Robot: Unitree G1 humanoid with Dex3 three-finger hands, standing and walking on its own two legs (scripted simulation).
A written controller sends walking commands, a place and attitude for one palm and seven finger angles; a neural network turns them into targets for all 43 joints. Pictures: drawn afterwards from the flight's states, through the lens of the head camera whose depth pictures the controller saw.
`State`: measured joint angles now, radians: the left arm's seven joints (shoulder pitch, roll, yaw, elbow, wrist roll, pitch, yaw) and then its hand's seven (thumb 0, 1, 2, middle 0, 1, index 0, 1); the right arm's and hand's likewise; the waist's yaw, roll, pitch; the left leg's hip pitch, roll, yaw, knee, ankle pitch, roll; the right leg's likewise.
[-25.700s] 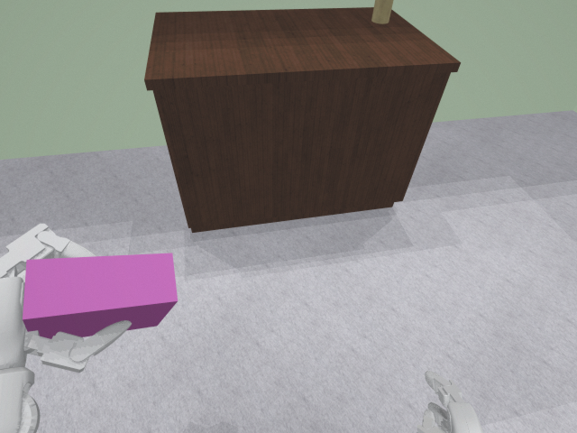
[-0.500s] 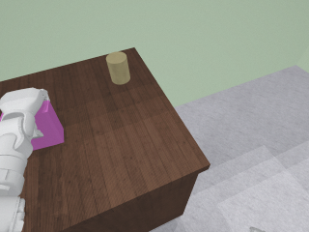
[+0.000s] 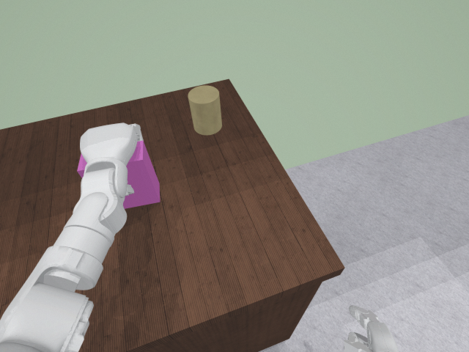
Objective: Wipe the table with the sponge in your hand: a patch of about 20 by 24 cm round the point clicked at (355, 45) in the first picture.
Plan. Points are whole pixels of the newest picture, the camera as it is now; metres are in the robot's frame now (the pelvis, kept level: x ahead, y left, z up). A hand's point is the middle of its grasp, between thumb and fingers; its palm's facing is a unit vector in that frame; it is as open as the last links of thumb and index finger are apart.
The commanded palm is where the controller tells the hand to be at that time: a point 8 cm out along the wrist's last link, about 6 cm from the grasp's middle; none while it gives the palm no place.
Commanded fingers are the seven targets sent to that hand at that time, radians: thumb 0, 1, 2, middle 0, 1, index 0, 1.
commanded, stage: slide across to the middle lane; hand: left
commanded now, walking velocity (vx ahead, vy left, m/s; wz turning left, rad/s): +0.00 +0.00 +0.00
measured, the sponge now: (126, 184) +0.40 +0.26 +0.04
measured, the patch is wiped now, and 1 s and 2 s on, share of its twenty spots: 0.50 0.80 0.90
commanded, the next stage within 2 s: wipe back along the middle lane in 0.02 s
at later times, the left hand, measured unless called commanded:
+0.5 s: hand (127, 178) +0.37 +0.23 +0.09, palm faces +0.01 -0.02 -1.00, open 9.7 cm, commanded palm +0.34 +0.22 +0.13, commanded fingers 0.00 0.10 1.30 -1.20 -1.60 -1.20 -1.60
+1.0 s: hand (130, 198) +0.33 +0.21 +0.09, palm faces +0.05 -0.05 -1.00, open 9.7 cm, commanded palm +0.28 +0.20 +0.12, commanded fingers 0.00 0.10 1.30 -1.20 -1.60 -1.20 -1.60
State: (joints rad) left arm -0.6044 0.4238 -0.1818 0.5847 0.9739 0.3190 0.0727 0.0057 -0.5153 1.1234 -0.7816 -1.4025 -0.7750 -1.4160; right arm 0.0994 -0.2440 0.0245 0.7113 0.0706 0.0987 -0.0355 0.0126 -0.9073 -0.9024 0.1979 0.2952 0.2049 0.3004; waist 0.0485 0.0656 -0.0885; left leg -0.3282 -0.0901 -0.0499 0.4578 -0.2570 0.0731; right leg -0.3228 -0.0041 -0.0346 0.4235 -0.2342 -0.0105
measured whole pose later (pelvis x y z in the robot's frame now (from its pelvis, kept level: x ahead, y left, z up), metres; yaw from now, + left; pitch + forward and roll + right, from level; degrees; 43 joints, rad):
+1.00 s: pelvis -0.01 -0.03 +0.00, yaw -2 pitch +3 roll +0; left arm -0.26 0.41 -0.19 0.21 0.95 0.53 0.07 0.03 -0.46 1.10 -0.72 -1.46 -0.72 -1.46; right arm 0.05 -0.28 0.04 0.66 0.10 0.15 -0.03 0.02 -0.91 -0.90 0.20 0.29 0.20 0.30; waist 0.06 0.09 -0.09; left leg -0.24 -0.04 -0.03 0.46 -0.27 0.04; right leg -0.26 0.04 -0.01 0.45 -0.25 -0.04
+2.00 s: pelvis -0.01 -0.04 +0.00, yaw -3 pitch +0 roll +0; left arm 0.05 0.34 -0.29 -0.21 0.96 0.64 0.10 0.03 -0.45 1.07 -0.65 -1.48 -0.75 -1.39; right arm -0.01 -0.26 0.04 0.63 0.09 0.17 0.03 0.02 -0.91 -0.90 0.19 0.29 0.20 0.30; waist 0.10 0.10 -0.08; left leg -0.20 -0.04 -0.01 0.50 -0.30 0.03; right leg -0.23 0.05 0.00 0.51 -0.28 -0.05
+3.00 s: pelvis -0.04 -0.07 +0.00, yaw -2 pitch +0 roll +2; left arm -0.40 0.25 -0.36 0.33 0.95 0.65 0.06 -0.01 -0.52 1.09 -0.75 -1.39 -0.84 -1.30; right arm 0.00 -0.27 0.05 0.71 0.10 0.15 -0.02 0.02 -0.91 -0.90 0.19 0.29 0.20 0.30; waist 0.07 0.08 -0.09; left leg -0.24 -0.02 -0.03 0.48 -0.24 0.00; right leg -0.28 0.07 -0.02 0.51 -0.24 -0.10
